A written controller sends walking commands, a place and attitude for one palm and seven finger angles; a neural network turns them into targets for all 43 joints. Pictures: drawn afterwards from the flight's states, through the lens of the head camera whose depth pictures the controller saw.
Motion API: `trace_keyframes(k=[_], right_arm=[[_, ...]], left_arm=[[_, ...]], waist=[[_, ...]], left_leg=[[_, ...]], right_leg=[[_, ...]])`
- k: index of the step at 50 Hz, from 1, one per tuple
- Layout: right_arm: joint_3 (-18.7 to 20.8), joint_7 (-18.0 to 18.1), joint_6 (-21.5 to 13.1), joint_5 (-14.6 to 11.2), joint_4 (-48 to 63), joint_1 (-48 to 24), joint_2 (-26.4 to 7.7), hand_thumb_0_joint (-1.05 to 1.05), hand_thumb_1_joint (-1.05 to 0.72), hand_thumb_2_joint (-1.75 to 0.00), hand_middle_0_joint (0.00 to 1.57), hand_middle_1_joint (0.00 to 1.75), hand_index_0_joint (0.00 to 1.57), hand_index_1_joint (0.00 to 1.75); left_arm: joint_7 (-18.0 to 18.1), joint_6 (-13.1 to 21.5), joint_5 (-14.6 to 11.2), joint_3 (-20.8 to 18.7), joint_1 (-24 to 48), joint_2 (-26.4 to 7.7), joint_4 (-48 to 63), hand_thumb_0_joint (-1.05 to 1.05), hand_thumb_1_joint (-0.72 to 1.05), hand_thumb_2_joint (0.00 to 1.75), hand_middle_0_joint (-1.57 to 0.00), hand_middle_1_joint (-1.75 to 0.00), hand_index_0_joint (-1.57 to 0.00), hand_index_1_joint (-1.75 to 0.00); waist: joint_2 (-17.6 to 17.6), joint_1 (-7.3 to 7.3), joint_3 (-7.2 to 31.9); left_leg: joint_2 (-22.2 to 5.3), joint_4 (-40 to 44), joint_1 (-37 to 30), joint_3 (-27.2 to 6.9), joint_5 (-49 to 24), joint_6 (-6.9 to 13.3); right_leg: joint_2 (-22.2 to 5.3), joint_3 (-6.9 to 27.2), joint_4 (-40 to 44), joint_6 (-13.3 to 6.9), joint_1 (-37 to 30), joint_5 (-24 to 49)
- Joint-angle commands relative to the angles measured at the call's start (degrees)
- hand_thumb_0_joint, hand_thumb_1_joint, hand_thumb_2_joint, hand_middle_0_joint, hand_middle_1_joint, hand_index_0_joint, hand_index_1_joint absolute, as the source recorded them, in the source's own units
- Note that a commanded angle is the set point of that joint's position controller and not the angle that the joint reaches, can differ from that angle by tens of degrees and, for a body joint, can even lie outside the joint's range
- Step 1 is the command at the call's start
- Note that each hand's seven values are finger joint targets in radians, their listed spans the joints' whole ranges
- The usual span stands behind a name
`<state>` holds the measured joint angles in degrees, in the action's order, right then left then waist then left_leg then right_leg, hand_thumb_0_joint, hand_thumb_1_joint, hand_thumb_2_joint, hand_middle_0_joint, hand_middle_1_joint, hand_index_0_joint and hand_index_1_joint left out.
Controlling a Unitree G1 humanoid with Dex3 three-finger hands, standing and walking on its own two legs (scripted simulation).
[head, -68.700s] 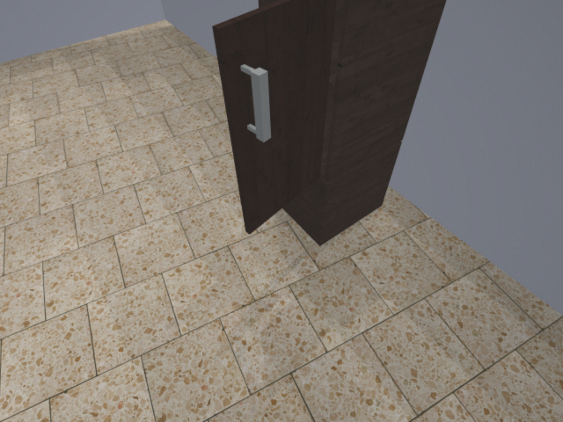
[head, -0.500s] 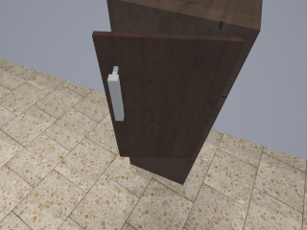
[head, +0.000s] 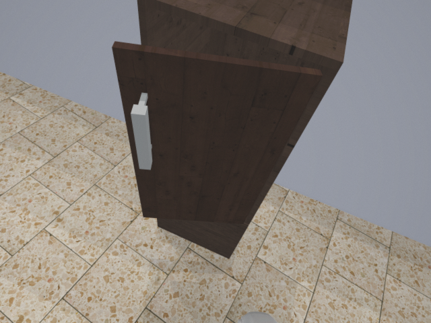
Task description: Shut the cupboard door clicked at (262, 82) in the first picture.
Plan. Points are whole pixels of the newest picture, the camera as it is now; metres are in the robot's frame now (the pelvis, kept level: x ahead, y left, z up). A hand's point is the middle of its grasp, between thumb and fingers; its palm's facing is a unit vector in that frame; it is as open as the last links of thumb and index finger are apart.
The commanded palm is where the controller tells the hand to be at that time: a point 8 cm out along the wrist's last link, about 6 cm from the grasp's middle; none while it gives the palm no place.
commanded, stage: come to a stop and stand still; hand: left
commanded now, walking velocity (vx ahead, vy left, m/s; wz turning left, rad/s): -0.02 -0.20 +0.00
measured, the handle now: (144, 133) +0.43 +0.18 +0.08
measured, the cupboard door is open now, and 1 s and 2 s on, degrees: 21 21 21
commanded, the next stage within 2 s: none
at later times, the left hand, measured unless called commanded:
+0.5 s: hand out of the picture -0.02 +0.11 -0.17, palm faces +0.10 -0.97 -0.21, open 7.3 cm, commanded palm none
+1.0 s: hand out of the picture -0.04 +0.23 -0.18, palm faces +0.07 -0.96 -0.25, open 7.4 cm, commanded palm none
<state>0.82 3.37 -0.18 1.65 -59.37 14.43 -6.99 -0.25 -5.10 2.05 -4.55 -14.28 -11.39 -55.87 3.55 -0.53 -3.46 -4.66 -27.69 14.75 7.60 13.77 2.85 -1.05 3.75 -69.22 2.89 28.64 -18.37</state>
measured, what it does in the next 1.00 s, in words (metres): steps on the spot: right foot, then left foot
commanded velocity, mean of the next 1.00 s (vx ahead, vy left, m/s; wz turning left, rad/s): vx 0.02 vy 0.10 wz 0.00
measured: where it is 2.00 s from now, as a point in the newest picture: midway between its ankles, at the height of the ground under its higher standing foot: outside the picture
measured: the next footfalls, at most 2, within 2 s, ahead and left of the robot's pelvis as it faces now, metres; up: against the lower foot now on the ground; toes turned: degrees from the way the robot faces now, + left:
right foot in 0.20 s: +0.01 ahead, -0.21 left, +0.00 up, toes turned -3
left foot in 0.62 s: +0.04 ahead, +0.07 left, +0.00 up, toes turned +5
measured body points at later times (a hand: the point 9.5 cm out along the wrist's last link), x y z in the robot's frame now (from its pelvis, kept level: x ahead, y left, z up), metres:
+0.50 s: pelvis -0.02 -0.06 +0.00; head -0.01 -0.07 +0.45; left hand -0.03 +0.16 -0.15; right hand +0.03 -0.30 -0.16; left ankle -0.01 +0.05 -0.68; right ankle -0.03 -0.20 -0.74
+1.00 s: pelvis -0.06 +0.03 -0.01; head -0.08 +0.02 +0.43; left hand -0.05 +0.28 -0.16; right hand +0.03 -0.19 -0.16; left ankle +0.00 +0.07 -0.74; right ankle -0.04 -0.13 -0.74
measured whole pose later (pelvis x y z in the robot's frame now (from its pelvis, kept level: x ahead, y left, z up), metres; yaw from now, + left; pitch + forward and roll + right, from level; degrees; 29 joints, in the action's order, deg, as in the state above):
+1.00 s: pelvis -0.06 +0.03 -0.01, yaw +1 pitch -2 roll -1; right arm 0.9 0.5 1.5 1.1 -52.2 13.8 -10.6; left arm 2.1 -1.3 1.5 -0.4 -19.8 -10.0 -55.2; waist -2.7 -1.0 1.4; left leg 4.6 -28.9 16.6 6.9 11.3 6.8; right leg -3.0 2.4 -31.8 0.0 14.1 -16.9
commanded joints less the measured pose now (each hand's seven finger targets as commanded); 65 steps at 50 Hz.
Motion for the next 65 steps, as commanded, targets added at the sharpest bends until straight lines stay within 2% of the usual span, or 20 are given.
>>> trace_keyframes(k=[1,6,8,10,12,13,14,18,22,26,28,29,30,31,33,35,41,46,51,65], right_arm=[[3.6,-0.1,-0.3,0.4,1.2,6.3,-11.8,0.0,-0.9,-0.9,0.2,0.3,0.2,0.3],[4.1,-1.5,0.7,0.6,1.6,4.4,-11.8,0.0,-0.9,-0.9,0.2,0.3,0.2,0.3],[3.6,-2.0,0.6,-0.2,1.3,3.8,-9.4,0.0,-0.9,-0.9,0.2,0.3,0.2,0.3],[1.8,-2.5,0.8,-1.2,2.7,3.8,-1.7,0.0,-0.9,-0.9,0.2,0.3,0.2,0.3],[2.4,-3.1,1.4,-0.8,3.9,2.8,-3.6,0.0,-0.9,-0.9,0.2,0.3,0.2,0.3],[2.6,-3.0,2.2,-0.4,3.3,1.4,-4.4,0.0,-0.9,-0.9,0.2,0.3,0.2,0.3],[2.8,-2.9,2.6,-0.4,2.8,1.7,-6.1,0.0,-0.9,-0.9,0.2,0.3,0.2,0.3],[3.0,-3.9,2.9,-0.8,2.9,2.2,-6.4,0.0,-0.9,-0.9,0.2,0.3,0.2,0.3],[3.1,-4.3,3.4,-0.7,5.0,-0.7,-6.2,0.0,-0.9,-0.9,0.2,0.3,0.2,0.3],[2.7,-4.2,2.2,-1.2,6.2,-2.2,-4.7,0.0,-0.9,-0.9,0.2,0.3,0.2,0.3],[2.4,-3.7,1.3,-1.4,4.6,2.0,-4.0,0.0,-0.9,-0.9,0.2,0.3,0.2,0.3],[1.6,-3.5,0.1,-0.7,8.1,1.2,-8.6,0.0,-0.9,-0.9,0.2,0.3,0.2,0.3],[1.9,-3.5,-0.5,-1.0,9.0,3.7,-10.3,0.0,-0.9,-0.9,0.2,0.3,0.2,0.3],[2.2,-2.9,-0.7,-0.6,9.3,2.8,-11.3,0.0,-0.9,-0.9,0.2,0.3,0.2,0.3],[2.3,-2.4,0.1,-0.3,10.6,2.2,-13.3,0.0,-0.9,-0.9,0.2,0.3,0.2,0.3],[1.8,-2.2,0.0,-0.4,10.7,0.6,-12.2,0.0,-0.9,-0.9,0.2,0.3,0.2,0.3],[1.7,-2.4,0.7,-0.5,12.2,-3.4,-11.6,0.0,-0.9,-0.9,0.2,0.3,0.2,0.3],[2.2,-2.6,0.6,-0.5,11.1,0.3,-11.0,0.0,-0.9,-0.9,0.2,0.3,0.2,0.3],[1.9,-2.7,0.0,-0.5,9.4,1.0,-11.0,0.0,-0.9,-0.9,0.2,0.3,0.2,0.3],[1.8,-2.4,0.4,-1.0,3.7,2.9,-10.5,0.0,-0.9,-0.9,0.2,0.3,0.2,0.3]], left_arm=[[0.0,0.5,-0.3,0.4,-1.5,-0.5,2.2,0.0,0.9,0.9,-0.2,-0.3,-0.2,-0.3],[0.3,3.1,-1.2,1.5,-0.6,1.3,2.0,0.0,0.9,0.9,-0.2,-0.3,-0.2,-0.3],[0.9,4.8,-1.2,1.5,-7.1,0.0,-1.1,0.0,0.9,0.9,-0.2,-0.3,-0.2,-0.3],[2.1,6.3,-0.6,1.1,-8.8,-7.7,-2.1,0.0,0.9,0.9,-0.2,-0.3,-0.2,-0.3],[1.5,5.6,-0.4,1.4,-5.9,-8.8,-0.3,0.0,0.9,0.9,-0.2,-0.3,-0.2,-0.3],[1.9,6.4,-0.7,0.9,-5.4,-8.4,-0.7,0.0,0.9,0.9,-0.2,-0.3,-0.2,-0.3],[2.3,6.6,-0.8,1.5,-5.5,-6.9,-1.1,0.0,0.9,0.9,-0.2,-0.3,-0.2,-0.3],[3.0,6.6,-0.6,1.0,-6.8,-7.5,-0.2,0.0,0.9,0.9,-0.2,-0.3,-0.2,-0.3],[3.5,6.1,-0.3,0.2,-7.7,-8.3,0.3,0.0,0.9,0.9,-0.2,-0.3,-0.2,-0.3],[3.2,5.5,0.4,-0.1,-5.8,-8.5,1.1,0.0,0.9,0.9,-0.2,-0.3,-0.2,-0.3],[2.9,5.0,0.0,0.0,-4.8,-8.2,1.0,0.0,0.9,0.9,-0.2,-0.3,-0.2,-0.3],[5.3,6.5,0.0,1.9,-6.4,-6.8,-0.4,0.0,0.9,0.9,-0.2,-0.3,-0.2,-0.3],[4.9,6.6,-0.7,1.7,-4.6,-8.5,1.3,0.0,0.9,0.9,-0.2,-0.3,-0.2,-0.3],[4.5,6.0,-1.1,2.1,-7.9,-6.2,1.6,0.0,0.9,0.9,-0.2,-0.3,-0.2,-0.3],[4.2,5.7,-1.0,2.4,-8.9,-3.4,1.3,0.0,0.9,0.9,-0.2,-0.3,-0.2,-0.3],[3.9,4.5,-0.5,3.0,-6.9,-3.7,0.9,0.0,0.9,0.9,-0.2,-0.3,-0.2,-0.3],[2.7,4.1,-0.6,3.3,-9.2,-3.2,0.6,0.0,0.9,0.9,-0.2,-0.3,-0.2,-0.3],[2.8,4.7,-0.5,3.3,-6.8,-4.5,3.0,0.0,0.9,0.9,-0.2,-0.3,-0.2,-0.3],[2.9,4.5,-0.5,3.4,-9.5,-3.9,3.0,0.0,0.9,0.9,-0.2,-0.3,-0.2,-0.3],[2.7,4.5,-0.5,3.9,-14.4,-1.9,-2.5,0.0,0.9,0.9,-0.2,-0.3,-0.2,-0.3]], waist=[[-14.5,2.13,3.1],[-20.0,2.31,4.4],[-11.4,-1.1,7.2],[12.7,-1.47,5.5],[4.8,-0.82,1.5],[15.4,-1.57,-1.0],[16.2,-0.91,-3.3],[8.4,-1.09,-1.6],[6.9,-1.85,-0.9],[8.4,-1.61,-0.7],[7.2,0.39,1.2],[-7.5,2.38,2.5],[-15.4,3.57,7.2],[-21.9,0.58,11.6],[-11.7,0.03,9.9],[-19.5,0.19,5.0],[-5.5,-1.81,-0.9],[1.4,0.47,-1.3],[-6.3,-0.2,0.3],[-5.7,-0.66,-0.6]], left_leg=[[-12.0,9.3,-6.2,-8.6,-23.7,5.3],[-9.1,8.1,-4.5,-10.0,-8.0,4.8],[-4.8,0.8,1.0,-7.1,1.0,0.6],[3.0,-11.8,11.9,-2.4,17.9,-3.9],[2.8,-18.7,10.9,-5.9,16.1,-2.7],[3.8,-21.9,14.9,-5.2,15.0,-3.8],[3.4,-24.2,16.2,-6.8,12.9,-4.1],[4.1,-30.2,17.4,-5.4,7.6,-5.3],[3.9,-30.5,17.7,-5.9,6.1,-5.6],[4.1,-15.0,7.9,-4.9,8.1,-4.8],[6.2,-2.0,-3.8,-2.6,0.2,-4.4],[1.8,-3.0,-3.5,-4.7,0.0,-4.5],[-1.0,-2.0,-4.0,-8.9,-16.8,-3.6],[-6.3,-1.5,-6.9,-13.9,-32.4,-0.3],[-8.0,-2.7,-7.3,-13.1,-38.3,3.1],[-6.7,2.6,-1.3,-15.8,-34.0,2.5],[-4.3,10.5,9.9,-17.4,11.7,2.6],[-2.0,13.0,4.8,-17.9,16.2,0.2],[-3.1,17.2,3.6,-18.2,18.0,-0.5],[-2.8,19.5,4.4,-17.3,19.2,-0.9]], right_leg=[[-0.6,-4.1,8.7,1.0,0.3,-1.6],[0.0,-9.4,33.0,-0.3,-10.3,-6.5],[-0.3,-8.9,48.8,-0.3,-23.3,6.5],[-17.9,8.6,55.0,-3.0,-25.7,16.2],[-20.0,9.7,55.6,-8.4,-15.8,8.7],[-18.5,12.4,56.4,-7.2,-16.9,15.7],[-18.1,10.6,55.4,-6.6,-17.3,22.2],[-17.8,5.1,51.4,-10.1,-21.0,31.2],[-18.5,5.0,52.6,-11.5,-20.2,19.4],[-17.9,5.2,51.5,-11.6,-14.5,12.5],[-14.2,2.1,46.5,-8.9,-9.9,11.4],[-11.0,3.7,40.3,-7.0,-13.9,26.1],[-8.4,-2.1,34.4,-5.6,-16.1,23.2],[-5.1,-5.6,31.2,-4.3,-14.2,6.4],[-2.0,-6.6,32.4,-3.8,-11.4,-7.2],[-1.0,-7.0,27.4,-3.4,-11.4,-9.5],[-1.4,-4.7,36.3,-4.1,-15.9,-0.5],[-2.2,-0.6,41.9,-5.9,-10.5,-4.3],[-1.1,-1.4,40.6,-5.1,-11.6,-1.6],[-0.5,-1.3,43.0,-5.3,-13.6,-1.1]])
